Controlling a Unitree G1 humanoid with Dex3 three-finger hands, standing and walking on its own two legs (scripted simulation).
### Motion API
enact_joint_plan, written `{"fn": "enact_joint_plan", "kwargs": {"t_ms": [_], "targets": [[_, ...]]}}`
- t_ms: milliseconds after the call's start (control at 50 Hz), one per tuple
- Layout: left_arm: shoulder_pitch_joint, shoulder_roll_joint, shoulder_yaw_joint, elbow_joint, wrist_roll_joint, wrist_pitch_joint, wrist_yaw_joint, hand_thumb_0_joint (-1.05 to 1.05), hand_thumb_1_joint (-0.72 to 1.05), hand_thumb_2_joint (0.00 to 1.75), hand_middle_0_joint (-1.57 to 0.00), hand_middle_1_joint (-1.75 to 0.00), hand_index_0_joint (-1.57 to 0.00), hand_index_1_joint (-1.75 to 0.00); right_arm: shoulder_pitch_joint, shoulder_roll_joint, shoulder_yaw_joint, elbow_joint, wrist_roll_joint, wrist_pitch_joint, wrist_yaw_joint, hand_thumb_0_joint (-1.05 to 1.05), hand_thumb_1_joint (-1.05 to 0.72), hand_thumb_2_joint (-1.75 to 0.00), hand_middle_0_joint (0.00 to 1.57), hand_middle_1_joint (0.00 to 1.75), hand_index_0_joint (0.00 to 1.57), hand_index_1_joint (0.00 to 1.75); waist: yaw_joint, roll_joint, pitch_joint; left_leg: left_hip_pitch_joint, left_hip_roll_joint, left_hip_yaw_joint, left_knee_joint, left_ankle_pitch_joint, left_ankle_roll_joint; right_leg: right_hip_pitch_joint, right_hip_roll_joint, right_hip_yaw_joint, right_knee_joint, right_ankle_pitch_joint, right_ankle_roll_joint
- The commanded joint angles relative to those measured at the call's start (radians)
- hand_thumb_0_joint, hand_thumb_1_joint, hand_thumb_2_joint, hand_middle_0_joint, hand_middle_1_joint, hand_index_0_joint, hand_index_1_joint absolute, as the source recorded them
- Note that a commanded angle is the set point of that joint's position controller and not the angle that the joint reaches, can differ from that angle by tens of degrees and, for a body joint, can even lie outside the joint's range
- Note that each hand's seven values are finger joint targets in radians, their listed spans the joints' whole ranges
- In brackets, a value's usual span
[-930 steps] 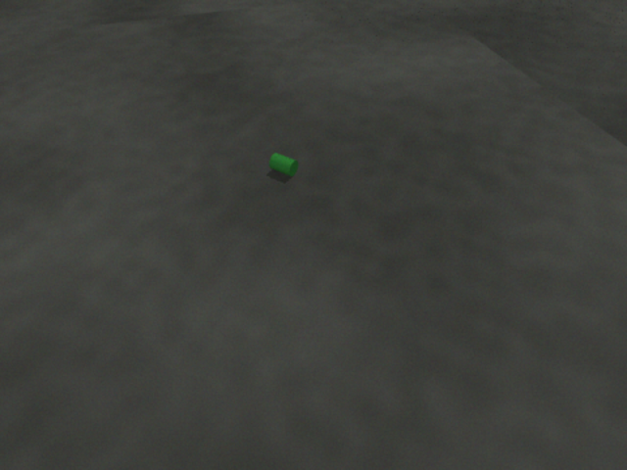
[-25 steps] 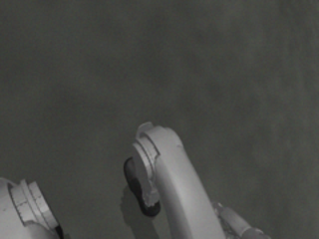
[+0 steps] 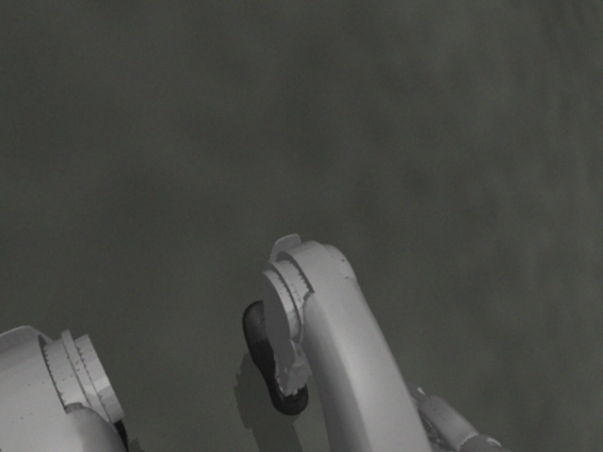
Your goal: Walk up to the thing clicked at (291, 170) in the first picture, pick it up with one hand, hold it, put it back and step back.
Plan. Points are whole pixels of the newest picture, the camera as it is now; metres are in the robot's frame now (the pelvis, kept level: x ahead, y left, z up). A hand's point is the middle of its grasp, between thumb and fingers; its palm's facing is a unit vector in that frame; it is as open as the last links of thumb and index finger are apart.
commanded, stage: settle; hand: left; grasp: from above
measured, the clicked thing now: out of the picture +0.48 +0.36 -0.26
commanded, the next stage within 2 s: lift in 0.50 s
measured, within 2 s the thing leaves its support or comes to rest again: neither
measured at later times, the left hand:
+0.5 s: hand out of the picture +0.46 +0.36 -0.14, palm faces -0.47 -0.11 -0.87, open 10.5 cm
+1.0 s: hand out of the picture +0.43 +0.36 -0.06, palm faces -0.48 -0.14 -0.86, open 10.4 cm
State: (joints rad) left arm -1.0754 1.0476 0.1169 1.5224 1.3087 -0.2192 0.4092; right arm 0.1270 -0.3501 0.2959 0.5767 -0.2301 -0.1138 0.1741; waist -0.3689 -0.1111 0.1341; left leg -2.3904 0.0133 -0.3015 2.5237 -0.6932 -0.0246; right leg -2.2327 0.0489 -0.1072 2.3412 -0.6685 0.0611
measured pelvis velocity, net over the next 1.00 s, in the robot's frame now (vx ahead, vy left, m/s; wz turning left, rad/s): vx -0.01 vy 0.00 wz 0.13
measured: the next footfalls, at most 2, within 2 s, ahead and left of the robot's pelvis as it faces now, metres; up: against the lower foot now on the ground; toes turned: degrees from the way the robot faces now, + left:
none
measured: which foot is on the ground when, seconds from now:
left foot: down 0.00-1.00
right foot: down 0.00-1.00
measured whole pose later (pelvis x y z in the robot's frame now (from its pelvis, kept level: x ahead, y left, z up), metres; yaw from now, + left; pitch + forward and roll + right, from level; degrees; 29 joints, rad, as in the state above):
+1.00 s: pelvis -0.01 +0.00 +0.06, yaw +8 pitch +36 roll -10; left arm -0.89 0.79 0.06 1.08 1.13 -0.17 0.01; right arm 0.21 -0.29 0.08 0.60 -0.07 0.10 0.09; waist -0.23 0.04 -0.07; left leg -2.27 0.01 -0.15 2.26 -0.63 0.00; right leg -2.15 -0.01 -0.02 2.17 -0.66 0.06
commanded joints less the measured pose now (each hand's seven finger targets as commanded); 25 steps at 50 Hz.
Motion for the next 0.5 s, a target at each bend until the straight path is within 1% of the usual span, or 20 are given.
{"fn": "enact_joint_plan", "kwargs": {"t_ms": [0,20,40,60,100,120,140,160,180,200,220,260,280,300,360,380,400,440,460,480], "targets": [[-0.321,0.28,0.039,-0.269,-0.031,0.02,0.033,0.0,0.74,0.65,-1.1,-0.54,-1.1,-0.54,0.184,-0.322,-0.146,0.003,0.01,0.011,-0.004,0.0,-0.9,-0.9,0.2,0.3,0.2,0.3,-0.01,0.689,-0.767,0.674,0.029,0.159,-0.257,0.324,0.003,0.304,0.017,-0.145,-0.167,0.313,-0.098],[-0.324,0.262,0.033,-0.28,-0.033,0.023,0.019,0.0,0.77,0.65,-1.11,-0.56,-1.12,-0.55,0.188,-0.314,-0.153,0.007,0.016,0.012,-0.001,0.0,-0.9,-0.9,0.2,0.3,0.2,0.3,-0.008,0.686,-0.765,0.659,0.027,0.163,-0.262,0.31,0.005,0.299,0.016,-0.139,-0.17,0.305,-0.099],[-0.315,0.258,0.031,-0.312,-0.034,0.028,0.005,0.0,0.78,0.68,-1.13,-0.56,-1.14,-0.55,0.189,-0.3,-0.158,0.005,0.022,0.015,0.002,0.0,-0.9,-0.9,0.2,0.3,0.2,0.3,0.004,0.685,-0.796,0.671,0.03,0.169,-0.266,0.311,0.01,0.319,0.018,-0.132,-0.176,0.309,-0.094],[-0.339,0.271,0.046,-0.358,-0.043,0.031,-0.004,0.0,0.82,0.66,-1.15,-0.55,-1.16,-0.54,0.186,-0.309,-0.172,-0.003,0.029,0.023,0.001,0.0,-0.9,-0.9,0.2,0.3,0.2,0.3,0.023,0.699,-0.829,0.674,0.025,0.174,-0.276,0.312,0.008,0.306,0.014,-0.129,-0.179,0.307,-0.098],[-0.308,0.194,0.015,-0.346,-0.058,0.042,-0.038,0.0,0.88,0.7,-1.2,-0.57,-1.21,-0.57,0.189,-0.297,-0.188,-0.006,0.036,0.031,0.004,0.0,-0.9,-0.9,0.2,0.3,0.2,0.3,0.017,0.679,-0.814,0.671,0.024,0.169,-0.293,0.288,0.009,0.28,0.008,-0.128,-0.184,0.284,-0.099],[-0.328,0.157,-0.008,-0.354,-0.062,0.043,-0.055,0.0,0.88,0.69,-1.2,-0.58,-1.21,-0.57,0.195,-0.293,-0.197,0.004,0.045,0.037,0.004,0.0,-0.91,-0.9,0.2,0.3,0.2,0.3,0.008,0.677,-0.798,0.662,0.024,0.165,-0.305,0.264,0.008,0.251,0.005,-0.127,-0.183,0.266,-0.101],[-0.309,0.131,-0.013,-0.329,-0.064,0.05,-0.071,0.0,0.9,0.68,-1.2,-0.58,-1.22,-0.56,0.208,-0.295,-0.209,0.005,0.049,0.042,0.003,0.0,-0.9,-0.9,0.2,0.3,0.2,0.3,0.002,0.642,-0.756,0.647,0.021,0.161,-0.308,0.254,0.009,0.23,0.003,-0.128,-0.189,0.26,-0.098],[-0.326,0.144,-0.01,-0.358,-0.068,0.052,-0.086,0.0,0.89,0.65,-1.19,-0.57,-1.21,-0.56,0.214,-0.292,-0.209,0.005,0.055,0.047,0.0,0.0,-0.9,-0.9,0.2,0.3,0.2,0.3,0.007,0.633,-0.764,0.644,0.019,0.162,-0.31,0.253,0.012,0.238,0.001,-0.124,-0.197,0.261,-0.099],[-0.329,0.142,-0.015,-0.393,-0.071,0.054,-0.103,0.0,0.88,0.67,-1.19,-0.57,-1.2,-0.56,0.214,-0.282,-0.214,-0.002,0.062,0.056,-0.002,0.0,-0.9,-0.9,0.2,0.3,0.2,0.3,0.017,0.627,-0.82,0.656,0.018,0.17,-0.31,0.269,0.016,0.267,0.002,-0.116,-0.199,0.276,-0.095],[-0.313,0.104,-0.033,-0.374,-0.077,0.06,-0.122,0.0,0.88,0.66,-1.19,-0.57,-1.21,-0.56,0.217,-0.279,-0.222,-0.002,0.067,0.064,-0.003,0.0,-0.9,-0.9,0.2,0.3,0.2,0.3,0.015,0.597,-0.807,0.655,0.017,0.169,-0.309,0.284,0.018,0.259,0.0,-0.112,-0.203,0.285,-0.096],[-0.334,0.1,-0.037,-0.401,-0.083,0.059,-0.138,0.0,0.9,0.65,-1.19,-0.58,-1.22,-0.56,0.218,-0.278,-0.224,-0.005,0.071,0.074,-0.007,0.0,-0.9,-0.9,0.2,0.3,0.2,0.3,0.017,0.586,-0.816,0.648,0.015,0.171,-0.312,0.286,0.02,0.264,-0.001,-0.109,-0.21,0.286,-0.096],[-0.317,0.065,-0.054,-0.382,-0.1,0.06,-0.172,0.0,0.89,0.65,-1.19,-0.58,-1.22,-0.56,0.229,-0.271,-0.23,-0.005,0.081,0.089,-0.013,0.0,-0.91,-0.9,0.2,0.3,0.2,0.3,0.013,0.557,-0.796,0.631,0.01,0.172,-0.324,0.274,0.022,0.272,-0.004,-0.104,-0.221,0.28,-0.097],[-0.32,0.088,-0.044,-0.394,-0.099,0.058,-0.187,0.0,0.89,0.66,-1.2,-0.58,-1.22,-0.56,0.237,-0.275,-0.233,-0.009,0.082,0.096,-0.018,0.0,-0.91,-0.9,0.2,0.3,0.2,0.3,0.012,0.53,-0.791,0.625,0.008,0.174,-0.326,0.27,0.025,0.287,-0.006,-0.101,-0.232,0.279,-0.095],[-0.327,0.104,-0.038,-0.416,-0.097,0.055,-0.201,0.0,0.88,0.69,-1.2,-0.58,-1.22,-0.56,0.24,-0.27,-0.237,-0.011,0.087,0.105,-0.023,0.0,-0.91,-0.9,0.2,0.3,0.2,0.3,0.026,0.524,-0.819,0.631,0.008,0.177,-0.335,0.269,0.025,0.304,-0.005,-0.097,-0.233,0.275,-0.096],[-0.33,0.1,-0.031,-0.436,-0.1,0.052,-0.227,0.0,0.92,0.7,-1.23,-0.6,-1.25,-0.58,0.244,-0.264,-0.241,-0.019,0.09,0.126,-0.034,0.0,-0.91,-0.9,0.2,0.3,0.2,0.3,0.037,0.543,-0.84,0.673,0.004,0.179,-0.346,0.311,0.021,0.305,-0.01,-0.092,-0.237,0.291,-0.098],[-0.331,0.109,-0.028,-0.442,-0.099,0.049,-0.231,0.0,0.9,0.69,-1.22,-0.59,-1.23,-0.57,0.238,-0.264,-0.245,-0.023,0.095,0.134,-0.039,0.0,-0.91,-0.9,0.2,0.3,0.2,0.3,0.048,0.534,-0.848,0.675,0.002,0.181,-0.351,0.294,0.023,0.295,-0.01,-0.088,-0.243,0.276,-0.1],[-0.356,0.124,-0.017,-0.466,-0.098,0.044,-0.231,0.0,0.9,0.68,-1.21,-0.58,-1.23,-0.57,0.234,-0.263,-0.242,-0.028,0.096,0.14,-0.043,0.0,-0.9,-0.9,0.2,0.3,0.2,0.3,0.044,0.553,-0.848,0.662,-0.001,0.183,-0.358,0.284,0.02,0.295,-0.013,-0.087,-0.24,0.267,-0.102],[-0.341,0.133,-0.007,-0.456,-0.096,0.039,-0.234,0.0,0.87,0.68,-1.2,-0.56,-1.21,-0.55,0.237,-0.256,-0.241,-0.027,0.098,0.149,-0.05,0.0,-0.91,-0.9,0.2,0.3,0.2,0.3,0.046,0.521,-0.84,0.652,-0.004,0.194,-0.35,0.279,0.026,0.308,-0.012,-0.081,-0.253,0.264,-0.101],[-0.361,0.136,-0.012,-0.466,-0.09,0.033,-0.232,0.0,0.87,0.66,-1.19,-0.56,-1.21,-0.54,0.232,-0.248,-0.237,-0.027,0.097,0.154,-0.053,0.0,-0.9,-0.9,0.2,0.3,0.2,0.3,0.047,0.532,-0.851,0.639,-0.004,0.206,-0.347,0.268,0.029,0.322,-0.01,-0.075,-0.258,0.258,-0.101],[-0.376,0.152,0.003,-0.464,-0.088,0.03,-0.231,0.0,0.87,0.66,-1.19,-0.55,-1.2,-0.54,0.234,-0.256,-0.239,-0.032,0.098,0.157,-0.058,0.0,-0.9,-0.9,0.2,0.3,0.2,0.3,0.044,0.515,-0.847,0.622,-0.01,0.204,-0.348,0.246,0.03,0.306,-0.012,-0.075,-0.262,0.237,-0.104]]}}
